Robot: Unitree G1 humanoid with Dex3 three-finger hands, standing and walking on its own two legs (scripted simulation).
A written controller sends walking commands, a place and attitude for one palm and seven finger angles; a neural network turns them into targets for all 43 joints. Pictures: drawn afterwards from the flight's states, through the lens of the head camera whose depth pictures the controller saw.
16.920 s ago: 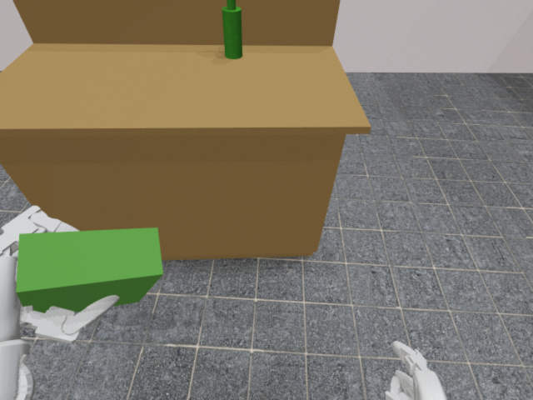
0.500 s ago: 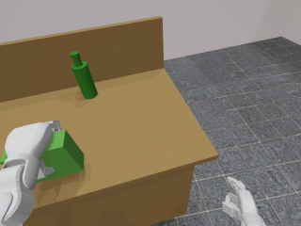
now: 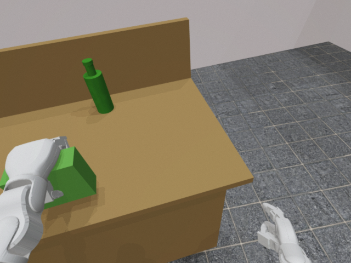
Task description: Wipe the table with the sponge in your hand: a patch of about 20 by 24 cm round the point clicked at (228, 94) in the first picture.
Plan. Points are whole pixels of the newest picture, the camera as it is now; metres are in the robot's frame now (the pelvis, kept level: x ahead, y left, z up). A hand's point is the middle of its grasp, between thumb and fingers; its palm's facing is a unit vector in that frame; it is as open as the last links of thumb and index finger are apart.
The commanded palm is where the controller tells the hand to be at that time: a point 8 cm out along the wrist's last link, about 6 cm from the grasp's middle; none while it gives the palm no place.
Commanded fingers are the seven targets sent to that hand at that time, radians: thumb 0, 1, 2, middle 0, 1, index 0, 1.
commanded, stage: lower the sponge onto the table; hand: left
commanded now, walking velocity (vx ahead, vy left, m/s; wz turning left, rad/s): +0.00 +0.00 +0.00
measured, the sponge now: (59, 184) +0.22 +0.32 +0.07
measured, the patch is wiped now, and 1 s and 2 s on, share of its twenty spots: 0.00 0.00 0.10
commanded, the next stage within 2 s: wipe forward along the first lane in 1.48 s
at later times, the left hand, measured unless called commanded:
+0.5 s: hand (56, 180) +0.22 +0.32 +0.10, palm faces -0.03 -0.07 -1.00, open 9.6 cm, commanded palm +0.20 +0.31 +0.16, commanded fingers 0.00 0.10 1.30 -1.20 -1.60 -1.20 -1.60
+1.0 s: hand (56, 187) +0.22 +0.32 +0.07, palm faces -0.05 -0.06 -1.00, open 9.6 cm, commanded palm +0.20 +0.31 +0.14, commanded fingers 0.00 0.10 1.30 -1.20 -1.60 -1.20 -1.60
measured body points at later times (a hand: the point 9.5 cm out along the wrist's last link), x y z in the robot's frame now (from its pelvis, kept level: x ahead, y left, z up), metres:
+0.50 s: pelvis +0.01 +0.00 +0.00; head +0.00 -0.05 +0.45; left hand +0.22 +0.32 +0.15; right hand +0.25 -0.22 -0.09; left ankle -0.01 +0.12 -0.74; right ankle +0.04 -0.12 -0.74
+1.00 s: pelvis +0.01 +0.01 +0.00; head +0.00 -0.03 +0.45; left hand +0.21 +0.32 +0.13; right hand +0.25 -0.20 -0.09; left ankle -0.01 +0.12 -0.74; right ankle +0.04 -0.12 -0.74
